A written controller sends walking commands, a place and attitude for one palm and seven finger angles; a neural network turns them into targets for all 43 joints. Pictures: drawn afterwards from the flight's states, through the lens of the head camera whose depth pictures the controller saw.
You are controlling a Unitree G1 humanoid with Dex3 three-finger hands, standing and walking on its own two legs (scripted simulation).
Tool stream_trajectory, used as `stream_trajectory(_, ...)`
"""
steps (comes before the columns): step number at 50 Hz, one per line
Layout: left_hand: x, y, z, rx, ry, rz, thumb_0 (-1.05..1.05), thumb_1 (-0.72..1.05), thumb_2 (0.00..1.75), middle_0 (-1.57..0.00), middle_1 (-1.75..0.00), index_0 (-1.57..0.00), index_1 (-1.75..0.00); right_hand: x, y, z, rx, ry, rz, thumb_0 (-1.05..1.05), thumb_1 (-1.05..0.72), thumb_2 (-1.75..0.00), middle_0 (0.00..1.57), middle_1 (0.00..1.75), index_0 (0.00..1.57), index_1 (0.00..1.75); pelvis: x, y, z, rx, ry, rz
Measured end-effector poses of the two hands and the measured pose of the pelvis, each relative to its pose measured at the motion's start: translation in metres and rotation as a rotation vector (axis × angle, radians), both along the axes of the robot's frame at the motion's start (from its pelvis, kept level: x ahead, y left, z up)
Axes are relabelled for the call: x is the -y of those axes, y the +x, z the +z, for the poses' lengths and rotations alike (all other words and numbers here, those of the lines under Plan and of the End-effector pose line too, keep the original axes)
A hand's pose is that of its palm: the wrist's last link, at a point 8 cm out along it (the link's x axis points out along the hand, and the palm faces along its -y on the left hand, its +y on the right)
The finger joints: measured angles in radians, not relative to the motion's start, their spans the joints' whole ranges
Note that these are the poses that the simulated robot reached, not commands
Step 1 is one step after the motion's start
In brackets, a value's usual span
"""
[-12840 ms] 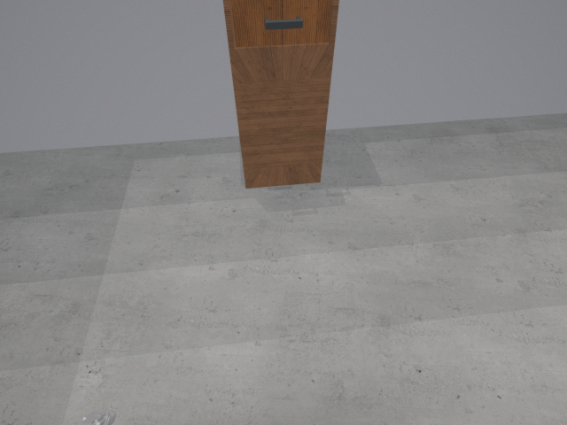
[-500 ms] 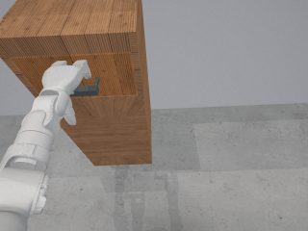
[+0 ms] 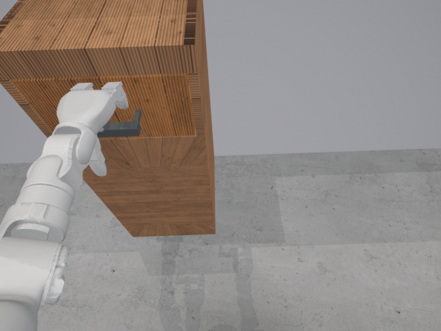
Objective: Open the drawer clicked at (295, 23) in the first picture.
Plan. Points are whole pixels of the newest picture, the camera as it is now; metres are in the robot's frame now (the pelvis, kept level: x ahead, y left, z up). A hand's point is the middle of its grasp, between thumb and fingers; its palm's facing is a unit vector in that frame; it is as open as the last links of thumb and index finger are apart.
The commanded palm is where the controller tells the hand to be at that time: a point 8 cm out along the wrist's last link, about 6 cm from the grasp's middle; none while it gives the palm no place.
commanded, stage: move the hooked fingers above the handle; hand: left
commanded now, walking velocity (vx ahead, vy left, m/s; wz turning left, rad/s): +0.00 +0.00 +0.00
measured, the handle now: (111, 122) +0.52 +0.25 +0.04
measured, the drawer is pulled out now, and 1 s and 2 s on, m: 0.00 0.00 0.01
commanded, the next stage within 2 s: lower the fingers behind the handle in 0.20 s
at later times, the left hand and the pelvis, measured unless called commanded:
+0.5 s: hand (98, 136) +0.45 +0.24 +0.08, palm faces -0.05 -0.01 -1.00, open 13.8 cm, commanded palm +0.44 +0.24 +0.14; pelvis +0.00 +0.00 +0.00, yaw +0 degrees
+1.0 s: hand (105, 144) +0.46 +0.24 +0.05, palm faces -0.08 -0.01 -1.00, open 13.8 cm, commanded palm +0.44 +0.25 +0.11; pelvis +0.00 +0.00 -0.01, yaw -1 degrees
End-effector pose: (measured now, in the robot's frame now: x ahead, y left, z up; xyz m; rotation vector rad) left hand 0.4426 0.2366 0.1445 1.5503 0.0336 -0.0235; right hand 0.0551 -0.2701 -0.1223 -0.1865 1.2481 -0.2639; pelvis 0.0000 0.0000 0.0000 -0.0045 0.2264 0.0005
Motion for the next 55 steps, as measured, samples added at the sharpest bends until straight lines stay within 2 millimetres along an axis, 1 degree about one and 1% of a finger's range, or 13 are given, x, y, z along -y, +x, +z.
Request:
stream_trajectory(6, -0.004, 0.005, 0.004, 0.003, 0.009, 0.045, 0.00, -0.48, 0.30, -0.31, -1.20, -0.32, -1.20, -0.006, 0.008, 0.000, 0.033, 0.018, 0.000, 0.00, -0.90, -0.90, 0.20, 0.30, 0.20, 0.30, -0.001, 0.000, 0.000, -0.003, 0.001, -0.008)
stream_trajectory(12, -0.005, -0.002, 0.005, -0.017, 0.010, 0.034, 0.00, -0.48, 0.30, -0.31, -1.20, -0.32, -1.20, -0.011, 0.007, -0.001, 0.030, 0.032, -0.001, 0.00, -0.90, -0.90, 0.20, 0.30, 0.20, 0.30, -0.003, 0.002, 0.001, 0.006, 0.001, -0.011)
stream_trajectory(18, 0.000, -0.009, 0.001, -0.011, 0.002, 0.000, 0.00, -0.49, 0.30, -0.31, -1.20, -0.32, -1.20, -0.012, 0.005, -0.002, 0.016, 0.033, 0.010, 0.00, -0.90, -0.90, 0.20, 0.30, 0.20, 0.30, -0.003, 0.001, 0.001, 0.015, 0.001, -0.005)
stream_trajectory(26, -0.004, -0.011, -0.009, -0.017, 0.018, 0.030, 0.00, -0.49, 0.30, -0.31, -1.20, -0.32, -1.20, -0.008, 0.002, -0.003, 0.018, 0.023, 0.011, 0.00, -0.90, -0.90, 0.20, 0.30, 0.20, 0.30, -0.002, -0.003, -0.001, 0.007, 0.002, -0.002)
stream_trajectory(34, 0.002, -0.005, -0.021, -0.026, 0.006, 0.015, 0.00, -0.49, 0.30, -0.31, -1.20, -0.32, -1.20, -0.001, -0.010, -0.003, -0.003, 0.000, -0.002, 0.00, -0.90, -0.90, 0.20, 0.30, 0.20, 0.30, 0.000, -0.005, -0.003, -0.009, 0.002, -0.003)
stream_trajectory(42, -0.006, -0.001, -0.032, -0.032, 0.007, 0.049, 0.00, -0.48, 0.30, -0.31, -1.20, -0.32, -1.20, 0.003, -0.027, -0.003, -0.039, -0.012, -0.036, 0.00, -0.90, -0.90, 0.20, 0.30, 0.20, 0.30, 0.001, -0.004, -0.005, -0.032, 0.001, -0.015)
stream_trajectory(46, -0.007, 0.000, -0.037, -0.037, 0.011, 0.041, 0.00, -0.48, 0.30, -0.30, -1.20, -0.32, -1.20, 0.003, -0.035, -0.004, -0.062, -0.015, -0.044, 0.00, -0.90, -0.90, 0.20, 0.30, 0.20, 0.30, 0.000, -0.004, -0.006, -0.040, -0.001, -0.013)
stream_trajectory(55, -0.003, 0.002, -0.053, -0.049, 0.000, 0.024, 0.00, -0.48, 0.30, -0.31, -1.20, -0.32, -1.20, 0.001, -0.040, -0.006, -0.085, -0.018, -0.048, 0.00, -0.90, -0.90, 0.20, 0.30, 0.20, 0.30, -0.002, -0.004, -0.009, -0.060, -0.004, -0.013)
